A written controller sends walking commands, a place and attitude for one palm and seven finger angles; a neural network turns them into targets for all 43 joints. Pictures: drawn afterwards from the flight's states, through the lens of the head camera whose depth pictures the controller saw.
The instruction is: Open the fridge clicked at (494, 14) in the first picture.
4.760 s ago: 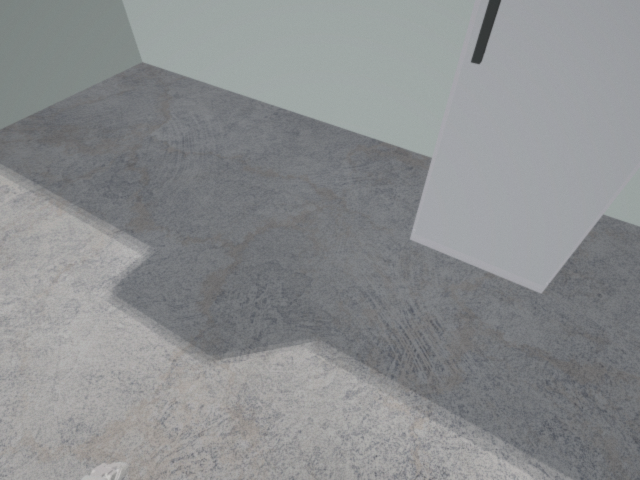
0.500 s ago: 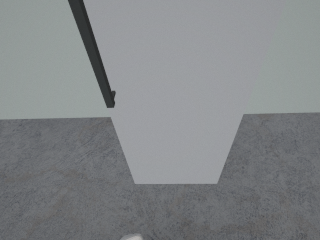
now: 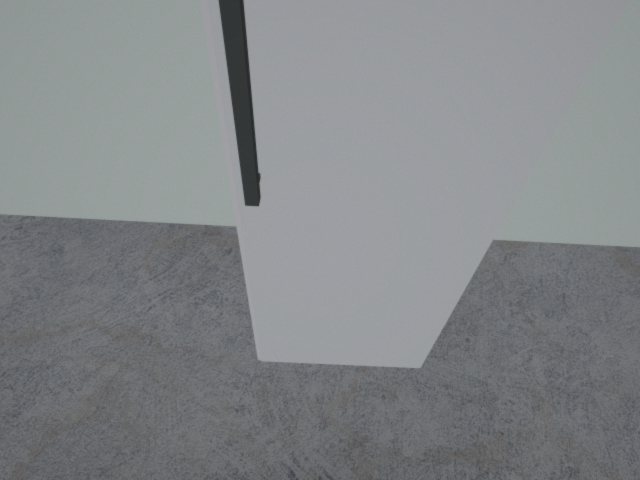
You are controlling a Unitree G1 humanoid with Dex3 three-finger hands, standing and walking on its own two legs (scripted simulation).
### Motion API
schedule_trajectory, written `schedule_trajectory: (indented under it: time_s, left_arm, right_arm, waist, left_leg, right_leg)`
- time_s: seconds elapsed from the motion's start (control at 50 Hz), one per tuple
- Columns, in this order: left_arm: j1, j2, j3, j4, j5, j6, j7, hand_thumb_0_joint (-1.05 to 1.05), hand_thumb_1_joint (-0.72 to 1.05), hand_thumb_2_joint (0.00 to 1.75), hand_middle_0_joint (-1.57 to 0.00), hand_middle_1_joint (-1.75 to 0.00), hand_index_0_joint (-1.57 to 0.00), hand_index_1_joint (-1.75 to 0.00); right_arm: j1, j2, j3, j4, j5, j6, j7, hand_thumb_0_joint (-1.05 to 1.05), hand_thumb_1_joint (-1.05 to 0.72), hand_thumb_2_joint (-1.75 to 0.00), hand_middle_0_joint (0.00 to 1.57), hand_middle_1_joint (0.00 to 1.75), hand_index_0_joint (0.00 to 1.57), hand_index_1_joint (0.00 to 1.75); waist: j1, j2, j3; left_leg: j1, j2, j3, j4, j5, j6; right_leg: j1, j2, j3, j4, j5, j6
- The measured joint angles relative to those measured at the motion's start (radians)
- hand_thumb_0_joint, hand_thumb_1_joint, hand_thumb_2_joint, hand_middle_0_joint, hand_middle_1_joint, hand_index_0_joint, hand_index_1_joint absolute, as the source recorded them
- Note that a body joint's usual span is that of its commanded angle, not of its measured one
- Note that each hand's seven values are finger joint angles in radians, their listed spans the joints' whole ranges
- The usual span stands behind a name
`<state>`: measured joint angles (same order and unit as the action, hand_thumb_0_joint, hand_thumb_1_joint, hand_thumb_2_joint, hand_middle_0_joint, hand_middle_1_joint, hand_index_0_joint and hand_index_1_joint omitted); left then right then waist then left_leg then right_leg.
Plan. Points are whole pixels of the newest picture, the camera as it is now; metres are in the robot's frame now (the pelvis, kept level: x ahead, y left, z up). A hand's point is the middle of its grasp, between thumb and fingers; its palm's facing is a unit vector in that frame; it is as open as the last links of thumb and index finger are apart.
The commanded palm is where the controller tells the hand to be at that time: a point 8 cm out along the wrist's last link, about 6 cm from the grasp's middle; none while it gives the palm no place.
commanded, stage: come to a stop and stand still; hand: left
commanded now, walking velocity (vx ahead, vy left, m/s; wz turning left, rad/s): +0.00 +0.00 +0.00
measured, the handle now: (244, 86) +0.53 +0.16 +0.23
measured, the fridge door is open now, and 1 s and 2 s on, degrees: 0 0 0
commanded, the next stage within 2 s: look again from close up in 0.50 s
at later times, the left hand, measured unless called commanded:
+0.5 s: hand out of the picture +0.01 +0.16 -0.18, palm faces +0.02 -0.99 -0.17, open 7.4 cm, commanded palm none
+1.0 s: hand out of the picture +0.02 +0.16 -0.17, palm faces +0.02 -0.97 -0.25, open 7.4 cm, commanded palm none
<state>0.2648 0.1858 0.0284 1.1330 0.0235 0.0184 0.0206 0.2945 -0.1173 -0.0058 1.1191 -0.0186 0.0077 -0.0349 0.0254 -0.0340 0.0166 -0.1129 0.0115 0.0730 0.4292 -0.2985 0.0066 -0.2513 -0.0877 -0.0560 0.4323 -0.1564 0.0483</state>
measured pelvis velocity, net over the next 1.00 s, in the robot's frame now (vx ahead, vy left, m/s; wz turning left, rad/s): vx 0.00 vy -0.03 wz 0.00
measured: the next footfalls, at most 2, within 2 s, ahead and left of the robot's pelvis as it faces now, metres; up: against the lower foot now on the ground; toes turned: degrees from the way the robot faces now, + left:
none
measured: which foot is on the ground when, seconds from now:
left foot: down 0.00-1.00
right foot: down 0.00-1.00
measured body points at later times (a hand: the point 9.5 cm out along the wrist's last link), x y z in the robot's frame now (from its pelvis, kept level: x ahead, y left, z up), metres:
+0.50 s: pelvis +0.02 +0.00 +0.00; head +0.02 +0.00 +0.45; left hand +0.01 +0.21 -0.16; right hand -0.01 -0.21 -0.16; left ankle -0.04 +0.11 -0.74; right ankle +0.04 -0.15 -0.74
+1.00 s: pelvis +0.00 -0.03 +0.00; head +0.00 -0.05 +0.44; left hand +0.02 +0.21 -0.15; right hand +0.01 -0.24 -0.17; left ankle -0.04 +0.11 -0.74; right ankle +0.04 -0.15 -0.74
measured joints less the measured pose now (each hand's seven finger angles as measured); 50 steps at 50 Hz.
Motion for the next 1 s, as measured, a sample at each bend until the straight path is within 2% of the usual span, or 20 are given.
schedule_trajectory:
  time_s: [0.32, 0.6, 0.66, 0.76, 1.0]
  left_arm:
    - [0.011, -0.054, -0.020, 0.037, -0.004, -0.020, 0.012, 0.01, 0.91, 0.90, -0.20, -0.30, -0.20, -0.30]
    - [0.004, -0.047, -0.018, 0.032, -0.005, -0.027, 0.014, 0.01, 0.91, 0.90, -0.20, -0.30, -0.20, -0.30]
    - [0.001, -0.045, -0.027, 0.018, -0.004, -0.043, 0.028, 0.01, 0.91, 0.90, -0.20, -0.30, -0.20, -0.30]
    - [0.003, -0.038, -0.033, -0.003, -0.002, -0.036, 0.014, 0.01, 0.91, 0.90, -0.20, -0.30, -0.20, -0.30]
    - [-0.008, -0.026, -0.028, -0.027, -0.005, -0.037, -0.001, 0.01, 0.91, 0.90, -0.20, -0.30, -0.20, -0.30]
  right_arm:
    - [0.013, 0.015, 0.001, 0.034, 0.010, -0.026, -0.004, 0.01, -0.91, -0.89, 0.20, 0.30, 0.20, 0.30]
    - [0.005, 0.001, -0.004, 0.037, 0.009, -0.025, -0.007, 0.01, -0.91, -0.89, 0.20, 0.30, 0.20, 0.30]
    - [0.004, -0.013, -0.002, -0.005, 0.008, -0.026, 0.002, 0.01, -0.91, -0.89, 0.20, 0.30, 0.20, 0.30]
    - [0.018, -0.035, 0.001, -0.062, 0.000, -0.031, 0.003, 0.01, -0.91, -0.89, 0.20, 0.30, 0.20, 0.30]
    - [0.018, -0.055, 0.011, -0.065, -0.002, -0.026, 0.010, 0.01, -0.92, -0.89, 0.20, 0.30, 0.20, 0.30]
  waist:
    - [-0.019, 0.021, 0.014]
    - [-0.021, 0.031, 0.018]
    - [-0.028, 0.039, 0.022]
    - [-0.027, 0.064, 0.012]
    - [-0.027, 0.081, 0.003]
  left_leg:
    - [0.038, 0.004, 0.014, -0.025, -0.009, 0.001]
    - [0.050, 0.023, 0.009, -0.028, -0.011, -0.016]
    - [0.001, 0.027, 0.003, 0.033, -0.032, -0.019]
    - [-0.014, 0.016, -0.002, 0.077, -0.053, -0.016]
    - [0.004, 0.025, -0.007, 0.031, -0.022, -0.036]
  right_leg:
    - [0.027, 0.007, 0.011, -0.015, -0.010, 0.004]
    - [0.036, 0.025, 0.003, -0.011, -0.020, -0.012]
    - [-0.004, 0.024, 0.000, 0.034, -0.032, -0.016]
    - [-0.028, 0.010, 0.000, 0.102, -0.069, -0.017]
    - [-0.027, 0.020, -0.007, 0.096, -0.065, -0.039]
